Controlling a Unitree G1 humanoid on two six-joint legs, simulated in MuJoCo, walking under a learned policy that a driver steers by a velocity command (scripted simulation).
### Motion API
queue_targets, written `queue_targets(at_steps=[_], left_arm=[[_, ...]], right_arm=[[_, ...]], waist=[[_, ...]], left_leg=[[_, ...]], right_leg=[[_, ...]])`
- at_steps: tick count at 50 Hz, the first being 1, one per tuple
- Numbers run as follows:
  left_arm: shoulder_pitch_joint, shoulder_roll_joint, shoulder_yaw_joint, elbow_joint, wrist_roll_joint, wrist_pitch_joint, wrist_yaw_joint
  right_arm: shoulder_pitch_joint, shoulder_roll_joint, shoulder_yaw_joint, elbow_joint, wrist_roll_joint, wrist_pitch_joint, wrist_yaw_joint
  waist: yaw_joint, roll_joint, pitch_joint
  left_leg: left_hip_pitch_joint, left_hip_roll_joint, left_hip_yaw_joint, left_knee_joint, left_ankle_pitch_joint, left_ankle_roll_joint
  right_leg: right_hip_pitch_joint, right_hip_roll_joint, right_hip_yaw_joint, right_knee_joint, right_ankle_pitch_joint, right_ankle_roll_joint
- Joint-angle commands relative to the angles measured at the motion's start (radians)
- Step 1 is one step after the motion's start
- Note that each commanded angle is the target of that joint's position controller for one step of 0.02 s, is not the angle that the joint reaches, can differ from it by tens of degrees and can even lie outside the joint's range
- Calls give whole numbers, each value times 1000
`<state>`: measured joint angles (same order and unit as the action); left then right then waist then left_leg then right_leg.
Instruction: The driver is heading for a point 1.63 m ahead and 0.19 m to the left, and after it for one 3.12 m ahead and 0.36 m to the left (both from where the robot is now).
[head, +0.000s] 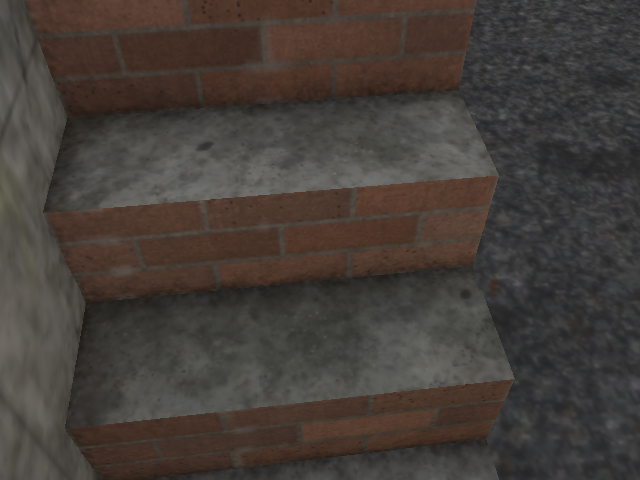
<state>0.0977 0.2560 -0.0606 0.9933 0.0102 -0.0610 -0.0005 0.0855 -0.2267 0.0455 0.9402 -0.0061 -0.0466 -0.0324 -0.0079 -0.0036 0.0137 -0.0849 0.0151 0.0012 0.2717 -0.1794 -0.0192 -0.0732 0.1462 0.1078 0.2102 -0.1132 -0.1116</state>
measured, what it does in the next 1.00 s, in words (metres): stands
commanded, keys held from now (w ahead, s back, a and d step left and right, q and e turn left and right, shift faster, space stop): no key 1.00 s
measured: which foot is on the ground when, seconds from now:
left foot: down 0.00-1.00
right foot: down 0.00-1.00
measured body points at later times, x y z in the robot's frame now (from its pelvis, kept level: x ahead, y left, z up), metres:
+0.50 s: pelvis -0.02 +0.00 +0.00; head -0.01 +0.00 +0.45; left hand +0.05 +0.25 -0.15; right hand +0.04 -0.25 -0.15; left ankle -0.02 +0.13 -0.75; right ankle -0.01 -0.05 -0.75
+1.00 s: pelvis -0.02 +0.00 +0.00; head -0.01 +0.01 +0.45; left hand +0.01 +0.25 -0.16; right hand +0.01 -0.23 -0.15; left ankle -0.02 +0.13 -0.75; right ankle -0.01 -0.05 -0.75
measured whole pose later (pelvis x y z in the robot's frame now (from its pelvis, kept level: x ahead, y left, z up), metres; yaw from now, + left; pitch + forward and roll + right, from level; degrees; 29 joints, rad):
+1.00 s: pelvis -0.02 +0.00 +0.00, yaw +0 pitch -1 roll +0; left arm 0.25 0.22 -0.03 1.05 0.01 -0.01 0.02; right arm 0.26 -0.18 0.03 1.05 -0.01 -0.01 -0.06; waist 0.00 -0.01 0.03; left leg -0.14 0.01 -0.01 0.35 -0.19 -0.01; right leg -0.13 0.14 0.10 0.29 -0.13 -0.10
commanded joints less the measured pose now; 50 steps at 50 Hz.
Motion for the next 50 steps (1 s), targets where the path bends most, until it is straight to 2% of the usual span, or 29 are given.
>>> queue_targets(at_steps=[1, 11, 24, 34, 37, 50], left_arm=[[-1, 112, 24, -28, 0, -2, 4], [43, 109, 31, 2, -2, 17, 10], [108, 98, 37, 25, -1, 34, 14], [146, 78, 42, 27, -2, 39, 15], [150, 81, 46, 25, -4, 39, 17], [188, 58, 52, 30, -4, 40, 20]], right_arm=[[-13, -104, -24, -36, 1, -4, -4], [41, -104, -32, 7, 3, 15, -10], [124, -89, -32, 54, 1, 32, -14], [171, -68, -29, 79, -1, 33, -19], [179, -64, -29, 80, -6, 31, -22], [211, -46, -34, 88, -4, 29, -28]], waist=[[-1, 7, -57], [-1, 5, -37], [-3, 0, 4], [3, 2, 21], [2, 2, 25], [8, 9, 31]], left_leg=[[49, 114, -86, 7, 120, 11], [30, 112, -88, 22, 83, 14], [-11, 103, -92, 38, 15, 20], [-37, 99, -97, 46, -12, 27], [-43, 103, -98, 40, -10, 30], [-47, 102, -101, 31, -8, 38]], right_leg=[[-23, -246, 146, 15, 282, 34], [-48, -240, 158, 21, 209, 32], [-101, -232, 173, 4, 68, 23], [-121, -226, 175, 2, 5, 18], [-118, -223, 173, 2, 13, 16], [-106, -219, 158, 17, 43, 16]])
